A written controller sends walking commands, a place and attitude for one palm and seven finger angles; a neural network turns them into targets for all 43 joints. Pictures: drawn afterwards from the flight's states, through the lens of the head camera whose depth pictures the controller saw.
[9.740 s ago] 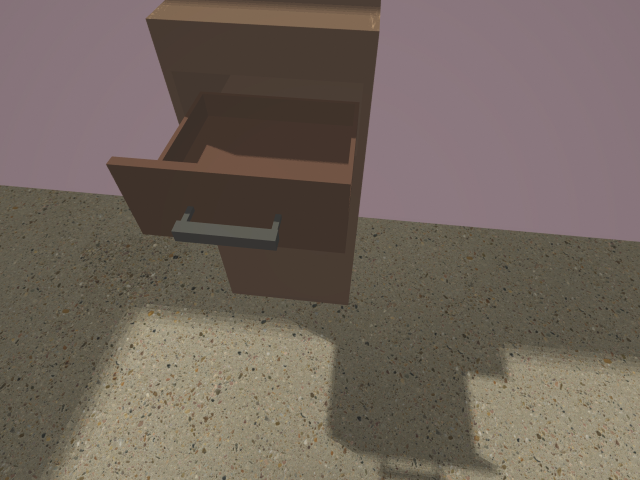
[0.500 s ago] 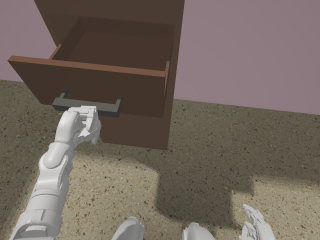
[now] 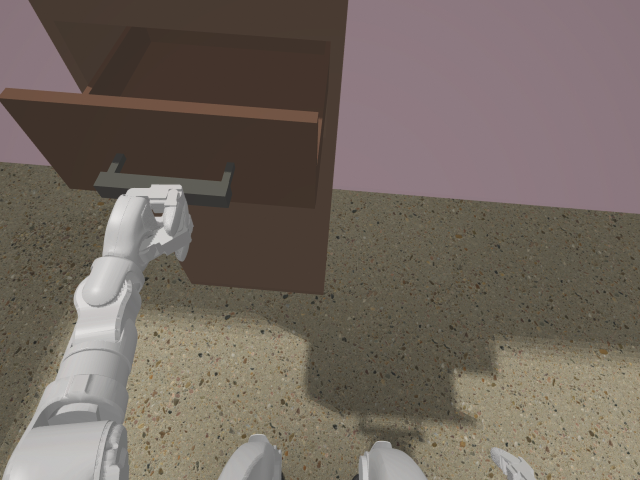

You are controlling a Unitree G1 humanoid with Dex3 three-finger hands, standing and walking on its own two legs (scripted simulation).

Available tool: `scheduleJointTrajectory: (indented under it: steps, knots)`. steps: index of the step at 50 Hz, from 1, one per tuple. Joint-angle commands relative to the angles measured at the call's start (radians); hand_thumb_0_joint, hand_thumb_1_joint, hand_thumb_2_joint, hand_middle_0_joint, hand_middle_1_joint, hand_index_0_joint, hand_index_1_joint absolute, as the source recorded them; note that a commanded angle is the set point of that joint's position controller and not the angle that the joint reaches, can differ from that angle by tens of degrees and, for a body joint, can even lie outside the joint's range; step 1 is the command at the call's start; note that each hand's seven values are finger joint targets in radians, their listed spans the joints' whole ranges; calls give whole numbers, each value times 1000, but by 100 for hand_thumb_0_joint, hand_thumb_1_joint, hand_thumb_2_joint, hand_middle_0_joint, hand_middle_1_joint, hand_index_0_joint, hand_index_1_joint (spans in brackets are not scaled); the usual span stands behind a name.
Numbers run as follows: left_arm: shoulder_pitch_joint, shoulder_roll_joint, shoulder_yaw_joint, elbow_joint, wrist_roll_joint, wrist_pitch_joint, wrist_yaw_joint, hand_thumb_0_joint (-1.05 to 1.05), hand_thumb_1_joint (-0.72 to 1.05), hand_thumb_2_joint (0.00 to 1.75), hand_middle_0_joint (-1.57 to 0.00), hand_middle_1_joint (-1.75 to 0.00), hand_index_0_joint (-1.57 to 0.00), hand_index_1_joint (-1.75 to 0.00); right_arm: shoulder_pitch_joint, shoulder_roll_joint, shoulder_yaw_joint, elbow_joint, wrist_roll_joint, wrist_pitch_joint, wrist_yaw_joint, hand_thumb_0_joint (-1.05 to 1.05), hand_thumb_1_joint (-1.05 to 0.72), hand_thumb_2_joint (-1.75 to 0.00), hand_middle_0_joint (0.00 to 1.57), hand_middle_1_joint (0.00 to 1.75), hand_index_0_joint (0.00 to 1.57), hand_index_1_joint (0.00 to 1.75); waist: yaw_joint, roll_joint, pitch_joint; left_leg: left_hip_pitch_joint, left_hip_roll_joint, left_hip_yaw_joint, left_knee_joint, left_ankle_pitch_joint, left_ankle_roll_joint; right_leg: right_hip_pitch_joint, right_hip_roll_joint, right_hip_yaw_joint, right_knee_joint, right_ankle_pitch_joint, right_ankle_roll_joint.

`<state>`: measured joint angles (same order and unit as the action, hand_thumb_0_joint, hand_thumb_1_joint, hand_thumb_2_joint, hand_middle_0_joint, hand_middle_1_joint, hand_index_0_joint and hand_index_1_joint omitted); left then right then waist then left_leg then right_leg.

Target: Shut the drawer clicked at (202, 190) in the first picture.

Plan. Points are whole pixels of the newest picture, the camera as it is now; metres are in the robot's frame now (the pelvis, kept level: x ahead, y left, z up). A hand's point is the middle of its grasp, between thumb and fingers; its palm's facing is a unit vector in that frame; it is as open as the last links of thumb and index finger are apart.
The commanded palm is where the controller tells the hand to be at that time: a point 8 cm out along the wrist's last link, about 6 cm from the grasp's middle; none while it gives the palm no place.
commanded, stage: push the drawer shut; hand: left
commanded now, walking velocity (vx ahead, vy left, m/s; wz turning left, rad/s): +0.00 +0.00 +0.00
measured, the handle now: (169, 177) +0.49 +0.21 +0.06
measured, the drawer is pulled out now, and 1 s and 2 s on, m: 0.17 0.04 0.00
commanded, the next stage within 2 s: pull the fist back off the drawer in 1.64 s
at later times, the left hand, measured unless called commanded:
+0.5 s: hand (192, 194) +0.46 +0.17 +0.06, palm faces -0.11 -0.99 -0.05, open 3.0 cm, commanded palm +0.47 +0.21 +0.06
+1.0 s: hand (206, 156) +0.53 +0.17 +0.06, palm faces -0.09 -0.99 -0.05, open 3.0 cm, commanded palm +0.53 +0.20 +0.06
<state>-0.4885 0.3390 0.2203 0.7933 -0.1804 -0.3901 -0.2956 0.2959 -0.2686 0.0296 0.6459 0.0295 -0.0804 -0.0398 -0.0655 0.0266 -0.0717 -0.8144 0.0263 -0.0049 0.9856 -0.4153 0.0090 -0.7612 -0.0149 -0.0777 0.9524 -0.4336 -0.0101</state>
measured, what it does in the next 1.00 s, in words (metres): stands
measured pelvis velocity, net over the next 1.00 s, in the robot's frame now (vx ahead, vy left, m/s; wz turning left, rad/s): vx -0.01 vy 0.01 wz -0.03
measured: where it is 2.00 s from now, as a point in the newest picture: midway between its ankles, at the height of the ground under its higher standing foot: outside the picture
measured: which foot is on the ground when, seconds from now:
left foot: down 0.00-1.00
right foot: down 0.00-1.00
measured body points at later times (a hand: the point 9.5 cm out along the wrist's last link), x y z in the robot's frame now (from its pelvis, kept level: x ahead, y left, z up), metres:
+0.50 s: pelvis -0.01 +0.00 -0.01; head +0.10 +0.01 +0.42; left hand +0.46 +0.23 +0.06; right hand +0.05 -0.27 -0.13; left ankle +0.04 +0.11 -0.68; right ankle +0.02 -0.12 -0.68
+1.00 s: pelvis -0.01 +0.01 -0.03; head +0.14 +0.02 +0.40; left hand +0.53 +0.22 +0.06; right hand -0.01 -0.26 -0.13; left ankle +0.04 +0.11 -0.68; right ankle +0.02 -0.12 -0.68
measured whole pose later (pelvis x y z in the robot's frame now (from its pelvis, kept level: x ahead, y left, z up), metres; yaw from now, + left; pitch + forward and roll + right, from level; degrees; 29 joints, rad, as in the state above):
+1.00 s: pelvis -0.01 +0.01 -0.03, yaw -2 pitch +23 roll -4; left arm -1.03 0.56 0.35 1.24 -0.06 -0.36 -0.27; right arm 0.38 -0.28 0.05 0.66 -0.02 -0.03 -0.01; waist -0.19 0.04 -0.09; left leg -1.08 0.05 -0.02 1.12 -0.44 0.02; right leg -1.01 0.01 -0.08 1.05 -0.44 -0.01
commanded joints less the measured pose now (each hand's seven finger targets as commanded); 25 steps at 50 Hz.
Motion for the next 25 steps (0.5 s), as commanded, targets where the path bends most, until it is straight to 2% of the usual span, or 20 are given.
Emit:
scheduleJointTrajectory:
  steps: [1,3,4,5,6,8,10,12,13,15,16,17,18,19,21,22,25]
  knots:
    - [-535,194,61,-181,-24,-67,17,0,90,90,-140,-160,-140,-160,58,-150,-52,-89,5,-23,-13,0,-90,-90,20,30,20,30,-67,14,-366,260,-17,-41,-131,118,16,75,33,56,-148,132,-9]
    - [-582,208,62,-145,-20,-69,11,0,90,90,-140,-160,-140,-160,61,-151,-47,-84,5,-20,-15,0,-90,-90,20,30,20,30,-77,38,-343,241,-18,-41,-122,105,18,54,35,57,-143,119,-12]
    - [-610,192,50,-130,-23,-71,7,0,90,90,-140,-160,-140,-160,61,-148,-46,-81,5,-18,-14,0,-90,-90,20,30,20,30,-84,33,-344,242,-18,-41,-121,94,18,43,35,58,-146,109,-9]
    - [-636,205,57,-127,-20,-77,6,0,90,90,-140,-160,-140,-160,66,-152,-47,-77,4,-18,-15,0,-90,-90,20,30,20,30,-82,41,-365,251,-16,-48,-120,100,16,38,34,55,-138,111,-11]
    - [-650,199,51,-131,-18,-81,6,0,90,90,-140,-160,-140,-160,70,-152,-49,-78,3,-18,-14,0,-90,-90,20,30,20,30,-81,65,-391,273,-16,-52,-117,119,15,28,34,54,-131,122,-14]
    - [-664,173,33,-108,-19,-80,4,0,90,90,-140,-160,-140,-160,78,-150,-50,-75,2,-19,-10,0,-90,-90,20,30,20,30,-89,75,-402,288,-16,-51,-104,140,17,8,39,51,-124,135,-14]
    - [-704,212,59,-76,-15,-82,5,0,90,90,-140,-160,-140,-160,88,-154,-50,-64,0,-14,-11,0,-90,-90,20,30,20,30,-97,39,-407,265,-14,-51,-96,140,19,18,39,56,-124,141,-11]
    - [-719,223,69,-47,-10,-84,3,0,90,90,-140,-160,-140,-160,90,-154,-50,-63,-1,-10,-10,0,-90,-90,20,30,20,30,-93,41,-405,234,-15,-48,-92,124,18,20,38,59,-121,127,-10]
    - [-740,225,65,-32,-10,-84,-2,0,90,90,-140,-160,-140,-160,94,-154,-47,-64,-1,-10,-9,0,-90,-90,20,30,20,30,-98,52,-397,227,-16,-46,-85,113,21,4,41,60,-116,117,-12]
    - [-770,242,77,6,-7,-81,-3,0,90,90,-140,-160,-140,-160,102,-158,-47,-55,-1,-7,-10,0,-90,-90,20,30,20,30,-107,34,-392,212,-13,-50,-83,101,21,-8,43,59,-115,105,-10]
    - [-792,256,85,-3,-4,-85,-2,0,90,90,-140,-160,-140,-160,105,-160,-48,-56,-3,-6,-9,0,-90,-90,20,30,20,30,-106,45,-406,210,-13,-52,-81,98,21,-11,42,60,-111,99,-10]
    - [-794,234,69,7,-2,-82,-4,0,90,90,-140,-160,-140,-160,105,-157,-47,-60,-3,-6,-8,0,-90,-90,20,30,20,30,-106,73,-417,217,-15,-49,-78,99,20,-18,42,62,-110,97,-12]
    - [-822,247,75,11,-1,-83,-6,0,90,90,-140,-160,-140,-160,117,-159,-47,-58,-5,-7,-7,0,-90,-90,20,30,20,30,-113,71,-420,228,-12,-56,-74,104,22,-39,47,55,-100,97,-14]
    - [-825,267,93,27,0,-83,-5,0,90,90,-140,-160,-140,-160,121,-161,-47,-55,-7,-6,-6,0,-90,-90,20,30,20,30,-107,77,-423,220,-12,-57,-73,102,19,-37,46,57,-100,95,-13]
    - [-851,251,78,29,4,-80,-6,0,90,90,-140,-160,-140,-160,128,-160,-48,-55,-9,-5,-3,0,-90,-90,20,30,20,30,-115,88,-438,222,-11,-55,-66,109,20,-45,47,58,-98,97,-12]
    - [-854,285,106,35,8,-80,-2,0,90,90,-140,-160,-140,-160,140,-165,-51,-50,-12,-3,-3,0,-90,-90,20,30,20,30,-111,75,-454,217,-9,-58,-61,121,21,-38,48,59,-94,106,-12]
    - [-892,294,103,59,18,-77,-1,0,90,90,-140,-160,-140,-160,157,-167,-50,-48,-15,2,0,0,-90,-90,20,30,20,30,-123,82,-460,211,-6,-61,-53,126,22,-59,52,57,-86,105,-11]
